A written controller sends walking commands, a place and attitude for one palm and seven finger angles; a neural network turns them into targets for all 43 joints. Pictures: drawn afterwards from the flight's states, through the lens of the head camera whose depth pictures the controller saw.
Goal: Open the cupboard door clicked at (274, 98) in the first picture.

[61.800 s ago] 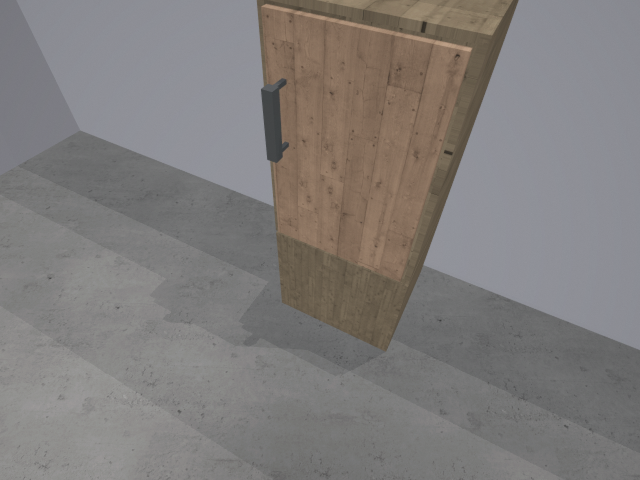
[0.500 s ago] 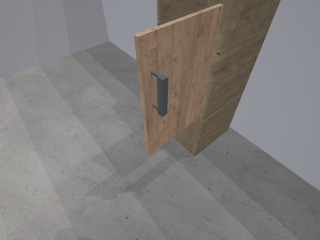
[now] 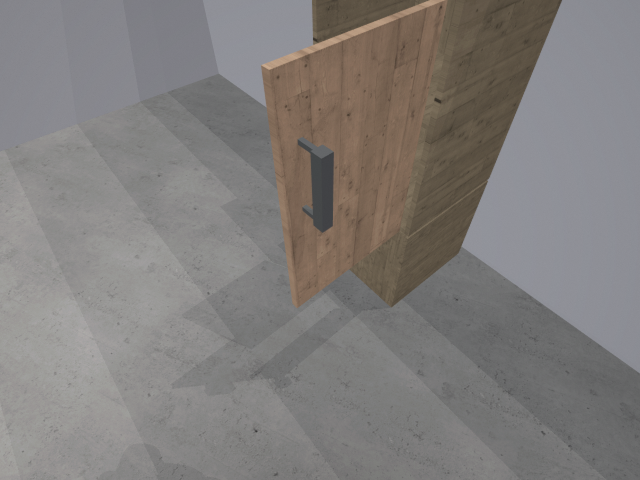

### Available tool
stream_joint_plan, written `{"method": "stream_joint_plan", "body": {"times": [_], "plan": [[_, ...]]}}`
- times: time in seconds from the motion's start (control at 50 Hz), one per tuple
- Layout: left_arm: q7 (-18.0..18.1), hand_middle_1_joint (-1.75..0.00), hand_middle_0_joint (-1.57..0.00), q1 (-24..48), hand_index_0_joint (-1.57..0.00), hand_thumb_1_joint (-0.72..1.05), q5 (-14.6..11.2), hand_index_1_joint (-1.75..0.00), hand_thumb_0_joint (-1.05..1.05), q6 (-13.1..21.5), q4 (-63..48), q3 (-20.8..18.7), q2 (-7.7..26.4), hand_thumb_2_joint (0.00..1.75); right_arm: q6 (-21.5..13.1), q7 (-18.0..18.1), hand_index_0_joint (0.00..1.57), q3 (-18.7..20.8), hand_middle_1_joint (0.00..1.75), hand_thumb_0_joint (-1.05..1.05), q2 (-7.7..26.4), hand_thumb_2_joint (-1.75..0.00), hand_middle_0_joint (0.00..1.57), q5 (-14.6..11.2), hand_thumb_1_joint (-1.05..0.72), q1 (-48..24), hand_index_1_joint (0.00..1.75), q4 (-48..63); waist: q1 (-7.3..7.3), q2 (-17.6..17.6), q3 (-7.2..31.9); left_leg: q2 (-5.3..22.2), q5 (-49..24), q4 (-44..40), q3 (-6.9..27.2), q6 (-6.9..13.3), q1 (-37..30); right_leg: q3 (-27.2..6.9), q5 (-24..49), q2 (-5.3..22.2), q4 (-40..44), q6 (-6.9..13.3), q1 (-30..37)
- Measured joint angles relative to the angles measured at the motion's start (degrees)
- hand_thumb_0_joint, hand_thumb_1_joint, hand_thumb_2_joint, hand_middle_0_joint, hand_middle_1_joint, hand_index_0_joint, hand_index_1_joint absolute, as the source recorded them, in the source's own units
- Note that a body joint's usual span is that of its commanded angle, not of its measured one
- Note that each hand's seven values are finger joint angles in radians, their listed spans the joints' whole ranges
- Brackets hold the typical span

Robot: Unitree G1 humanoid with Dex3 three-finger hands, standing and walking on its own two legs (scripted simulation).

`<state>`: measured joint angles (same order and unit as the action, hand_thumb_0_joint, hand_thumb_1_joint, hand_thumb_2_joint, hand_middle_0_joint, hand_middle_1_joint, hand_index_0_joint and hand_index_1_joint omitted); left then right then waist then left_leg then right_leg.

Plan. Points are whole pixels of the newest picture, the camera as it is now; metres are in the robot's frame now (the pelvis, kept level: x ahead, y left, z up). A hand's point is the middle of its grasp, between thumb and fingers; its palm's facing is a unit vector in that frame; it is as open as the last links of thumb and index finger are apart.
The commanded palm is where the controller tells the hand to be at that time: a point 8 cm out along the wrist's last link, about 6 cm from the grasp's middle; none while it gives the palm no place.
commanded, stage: look to check the result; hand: left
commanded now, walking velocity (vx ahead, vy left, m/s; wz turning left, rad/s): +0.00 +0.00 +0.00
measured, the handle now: (314, 185) +0.56 +0.04 +0.04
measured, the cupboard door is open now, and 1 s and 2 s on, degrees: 92 92 92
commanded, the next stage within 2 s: stand and wait in 0.22 s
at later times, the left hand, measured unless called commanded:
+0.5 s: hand out of the picture +0.04 +0.19 -0.16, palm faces +0.02 -0.96 -0.26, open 7.4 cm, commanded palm none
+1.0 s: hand out of the picture +0.06 +0.20 -0.16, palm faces +0.00 -0.96 -0.27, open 7.4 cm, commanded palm none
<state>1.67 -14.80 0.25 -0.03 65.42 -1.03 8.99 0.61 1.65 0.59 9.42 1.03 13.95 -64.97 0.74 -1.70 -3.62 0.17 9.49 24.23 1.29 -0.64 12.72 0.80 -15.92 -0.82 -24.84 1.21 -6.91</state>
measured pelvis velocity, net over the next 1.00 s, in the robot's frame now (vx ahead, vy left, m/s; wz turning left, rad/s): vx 0.02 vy -0.01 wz -0.01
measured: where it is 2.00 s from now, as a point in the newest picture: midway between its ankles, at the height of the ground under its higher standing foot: outside the picture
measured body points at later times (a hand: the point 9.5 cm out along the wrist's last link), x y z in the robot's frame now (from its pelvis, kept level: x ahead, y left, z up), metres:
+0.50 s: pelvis +0.01 -0.01 +0.00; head +0.02 -0.02 +0.45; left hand +0.04 +0.25 -0.14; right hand +0.05 -0.26 -0.16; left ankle +0.04 +0.13 -0.74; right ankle -0.03 -0.11 -0.74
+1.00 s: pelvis +0.02 -0.01 +0.00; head +0.03 -0.02 +0.45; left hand +0.06 +0.25 -0.14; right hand +0.06 -0.27 -0.15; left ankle +0.04 +0.13 -0.74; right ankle -0.03 -0.11 -0.74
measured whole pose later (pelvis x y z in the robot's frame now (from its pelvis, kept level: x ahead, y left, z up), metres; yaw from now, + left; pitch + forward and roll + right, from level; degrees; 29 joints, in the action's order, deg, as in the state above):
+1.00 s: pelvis +0.02 -0.01 +0.00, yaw +0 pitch -2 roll +0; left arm 1.1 -10.3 0.1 0.7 65.1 -0.8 13.4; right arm 0.4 1.4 0.4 14.2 0.9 9.2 -65.1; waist 0.6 -1.0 -3.6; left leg 1.3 9.3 20.4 1.2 -1.7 9.3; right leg 0.6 -14.7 -1.9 -19.6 2.1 -3.0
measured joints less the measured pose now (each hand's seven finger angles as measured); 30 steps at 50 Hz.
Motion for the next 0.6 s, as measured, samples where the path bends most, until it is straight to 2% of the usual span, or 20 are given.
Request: {"method": "stream_joint_plan", "body": {"times": [0.6], "plan": [[-0.5,-0.30,-0.20,4.1,-0.20,0.91,0.0,-0.30,0.00,0.6,-0.5,-0.1,3.8,0.90,-0.2,-0.3,0.20,0.0,0.30,0.00,4.4,-0.90,0.20,0.0,-0.91,-4.5,0.30,0.2,-0.17,0.3,-0.1,0.9,-0.4,-2.8,0.3,-0.9,-2.5,0.1,0.9,-0.9,3.6,0.9,2.8]]}}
